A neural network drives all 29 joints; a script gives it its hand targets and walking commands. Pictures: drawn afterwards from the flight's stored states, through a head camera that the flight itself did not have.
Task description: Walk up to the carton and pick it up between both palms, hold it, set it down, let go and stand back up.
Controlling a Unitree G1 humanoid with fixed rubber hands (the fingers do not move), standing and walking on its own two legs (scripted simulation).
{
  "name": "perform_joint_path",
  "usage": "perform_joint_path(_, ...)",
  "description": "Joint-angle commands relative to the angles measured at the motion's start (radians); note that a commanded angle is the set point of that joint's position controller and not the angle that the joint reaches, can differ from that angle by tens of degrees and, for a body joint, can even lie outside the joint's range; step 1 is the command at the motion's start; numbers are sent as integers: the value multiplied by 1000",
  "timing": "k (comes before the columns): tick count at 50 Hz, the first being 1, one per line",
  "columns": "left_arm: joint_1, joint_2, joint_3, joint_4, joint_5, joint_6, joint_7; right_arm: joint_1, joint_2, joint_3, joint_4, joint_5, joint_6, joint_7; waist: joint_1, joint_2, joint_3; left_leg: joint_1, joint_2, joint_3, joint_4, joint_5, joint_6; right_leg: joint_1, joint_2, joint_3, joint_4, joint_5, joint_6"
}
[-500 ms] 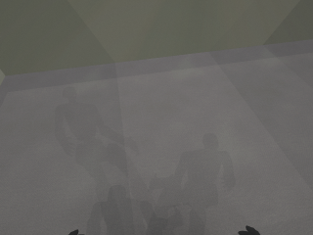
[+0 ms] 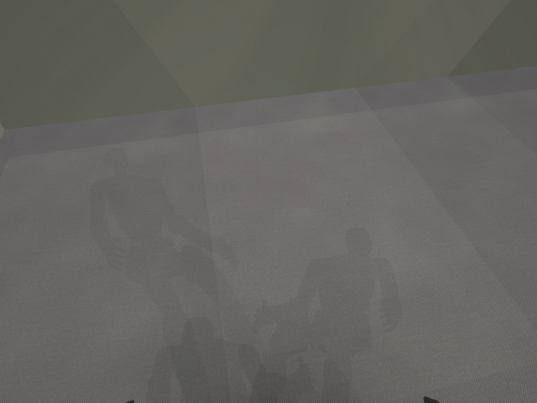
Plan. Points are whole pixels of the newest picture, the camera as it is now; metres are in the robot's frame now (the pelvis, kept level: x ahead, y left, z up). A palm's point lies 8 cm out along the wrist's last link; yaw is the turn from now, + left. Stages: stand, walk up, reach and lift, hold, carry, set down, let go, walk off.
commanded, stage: stand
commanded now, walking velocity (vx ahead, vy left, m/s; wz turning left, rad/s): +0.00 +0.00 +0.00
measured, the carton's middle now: out of the picture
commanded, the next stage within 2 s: walk up in 0.02 s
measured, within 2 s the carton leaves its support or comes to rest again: neither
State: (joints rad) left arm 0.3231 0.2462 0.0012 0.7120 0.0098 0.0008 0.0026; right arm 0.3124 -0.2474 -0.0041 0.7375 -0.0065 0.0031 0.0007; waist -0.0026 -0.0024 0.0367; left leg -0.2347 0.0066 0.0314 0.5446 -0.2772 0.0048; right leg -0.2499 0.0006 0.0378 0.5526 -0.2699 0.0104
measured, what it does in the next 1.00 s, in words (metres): steps to the right, turning right: right foot, then left foot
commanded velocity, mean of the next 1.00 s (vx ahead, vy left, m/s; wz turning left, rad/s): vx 0.00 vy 0.00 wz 0.00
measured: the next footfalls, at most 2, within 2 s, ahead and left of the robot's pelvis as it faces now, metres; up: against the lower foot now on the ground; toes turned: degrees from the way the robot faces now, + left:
right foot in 0.64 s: -0.01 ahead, -0.28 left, +0.00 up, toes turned -9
left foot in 1.00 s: -0.05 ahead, -0.14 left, +0.00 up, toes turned -18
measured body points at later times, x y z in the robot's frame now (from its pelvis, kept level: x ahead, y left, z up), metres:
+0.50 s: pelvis -0.03 -0.05 +0.00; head +0.01 -0.04 +0.45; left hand +0.11 +0.23 -0.12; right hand +0.02 -0.35 -0.10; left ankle +0.01 +0.11 -0.73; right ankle -0.04 -0.22 -0.65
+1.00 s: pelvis -0.13 -0.19 -0.01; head -0.10 -0.18 +0.44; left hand +0.05 +0.06 -0.13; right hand -0.11 -0.48 -0.12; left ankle -0.09 -0.13 -0.73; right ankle -0.05 -0.28 -0.73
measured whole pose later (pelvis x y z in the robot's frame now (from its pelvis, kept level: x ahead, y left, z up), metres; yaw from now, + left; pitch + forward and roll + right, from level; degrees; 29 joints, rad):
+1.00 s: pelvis -0.13 -0.19 -0.01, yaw -19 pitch -2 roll +0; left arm 0.20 0.32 0.05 0.75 0.04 0.10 -0.05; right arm 0.26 -0.28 -0.04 0.77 0.01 -0.01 -0.06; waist 0.07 -0.03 0.08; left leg -0.31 -0.06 0.06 0.67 -0.37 0.01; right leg -0.39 0.16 0.11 0.55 -0.11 -0.07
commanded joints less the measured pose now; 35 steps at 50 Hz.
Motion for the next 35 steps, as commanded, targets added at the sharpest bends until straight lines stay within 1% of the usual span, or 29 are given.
perform_joint_path(1, 10, 131, 40, -75, -1, -23, 7, 10, -135, -38, -83, 0, -24, -8, 0, -3, -8, -12, 86, -106, -121, 26, 27, -19, -71, 85, -107, 66, -36)
perform_joint_path(10, 17, 134, 37, -58, -1, -23, 9, 20, -136, -36, -70, 1, -24, -10, 0, -1, -6, -8, 86, -106, -125, 33, 27, -19, -72, 87, -112, 71, -35)
perform_joint_path(11, -107, 232, 63, -108, 38, 6, -23, 28, -257, -92, -55, -26, -31, -40, -5, -48, 32, 95, 177, -158, -112, 245, 97, -175, -11, 64, 82, 359, -53)
perform_joint_path(12, -83, 201, 61, -114, 50, 22, -34, 81, -308, -112, -41, -37, -29, -53, -19, 66, -35, 198, 323, -251, -156, 409, 201, -248, 20, -6, 221, 196, -16)
perform_joint_path(13, -97, 170, 60, -118, 68, 44, -34, 101, -303, -117, -41, -45, -26, -60, -44, 151, -18, 205, 471, -334, -190, 553, 317, -319, 16, -8, 436, -238, 10)
perform_joint_path(14, -114, 171, 66, -129, 80, 65, -34, 141, -298, -114, -28, -48, -26, -69, -61, 103, -25, 187, 541, -380, -182, 600, 372, -339, -18, 48, 557, -288, 15)
perform_joint_path(15, -111, 174, 69, -129, 82, 76, -38, 139, -294, -113, -20, -46, -25, -75, -56, 78, -34, 150, 549, -367, -188, 587, 381, -326, -27, 74, 597, -289, 15)
perform_joint_path(16, -104, 174, 70, -130, 79, 77, -44, 103, -291, -115, -28, -45, -23, -78, -50, 77, -17, 96, 530, -307, -206, 564, 378, -313, -34, 94, 633, -270, 13)
perform_joint_path(17, -84, 168, 72, -120, 74, 78, -49, 41, -273, -115, -32, -48, -22, -81, -21, 58, -3, 53, 478, -225, -204, 521, 346, -296, -40, 122, 663, -222, 18)
perform_joint_path(18, -52, 158, 71, -101, 68, 80, -54, -20, -256, -114, -37, -52, -20, -83, 10, 54, -3, 35, 413, -141, -183, 492, 303, -282, -27, 122, 687, -162, 26)
perform_joint_path(19, -53, 147, 67, -95, 60, 83, -60, -48, -247, -111, -37, -54, -19, -84, 17, 67, -8, 40, 366, -88, -165, 482, 270, -283, -15, 114, 678, -114, 32)
perform_joint_path(20, -76, 138, 63, -100, 54, 85, -64, -51, -244, -107, -34, -52, -21, -83, 11, 89, -11, 52, 341, -59, -155, 482, 254, -289, -14, 105, 646, -77, 36)
perform_joint_path(22, -121, 123, 54, -123, 43, 84, -74, -46, -246, -103, -25, -45, -29, -77, 0, 155, -18, 73, 323, -23, -144, 482, 241, -288, -35, 88, 548, -37, 42)
perform_joint_path(24, -127, 114, 48, -128, 29, 83, -84, -62, -267, -108, -30, -49, -32, -71, 5, 233, -30, 77, 329, 1, -129, 445, 234, -251, -69, 74, 414, -59, 43)
perform_joint_path(25, -124, 115, 49, -126, 23, 80, -89, -74, -283, -113, -38, -51, -32, -68, 8, 265, -39, 66, 332, 9, -112, 411, 226, -208, -88, 74, 325, -85, 36)
perform_joint_path(26, -112, 122, 52, -118, 18, 75, -92, -90, -297, -117, -49, -54, -30, -64, 14, 291, -54, 44, 323, 24, -90, 375, 211, -143, -94, 67, 233, -107, 27)
perform_joint_path(27, -97, 135, 59, -107, 14, 68, -95, -98, -310, -121, -57, -57, -28, -61, 16, 308, -74, 27, 312, 34, -64, 338, 196, -84, -85, 49, 157, -112, 19)
perform_joint_path(28, -72, 151, 69, -92, 14, 58, -96, -109, -319, -122, -60, -57, -24, -59, 29, 298, -94, 3, 301, 49, -24, 300, 181, -15, -68, 16, 69, -66, 10)
perform_joint_path(29, -9, 171, 82, -59, 16, 47, -96, -137, -315, -116, -62, -50, -19, -59, 67, 242, -119, -57, 278, 80, 54, 244, 159, 110, -35, -45, -47, 52, -5)
perform_joint_path(30, 63, 222, 103, -11, 20, 39, -88, -107, -255, -100, -64, -51, -12, -59, 94, 78, -157, -121, 203, 123, 232, 157, 118, 227, 20, -41, -106, 66, -22)
perform_joint_path(31, 83, 292, 117, 0, 22, 36, -80, -59, -175, -76, -71, -52, -3, -49, 111, -186, -135, -272, 102, 153, 410, -247, 78, 264, -10, 59, -117, 197, -65)
perform_joint_path(32, 46, 362, 122, -28, 32, 35, -72, -11, -124, -61, -99, -44, 8, -47, 85, -383, -128, -435, 9, 135, 590, -520, 16, 200, -191, 380, -121, 297, -164)
perform_joint_path(33, -36, 428, 134, -74, 19, 48, -66, -49, -151, -67, -106, -19, 23, -68, 124, -426, -140, -333, 32, 27, 677, -520, 13, -18, -283, 523, -281, 119, -327)
perform_joint_path(34, -135, 439, 141, -87, 12, 55, -57, -73, -175, -71, -87, -12, 28, -73, 97, -470, -65, -282, 46, -8, 694, -471, 19, -157, -273, 577, -387, -45, -347)
perform_joint_path(35, -157, 372, 128, -80, 10, 53, -52, -93, -227, -90, -79, 0, 25, -77, 93, -446, -7, -310, 38, -15, 691, -405, 17, -111, -209, 459, -367, 28, -313)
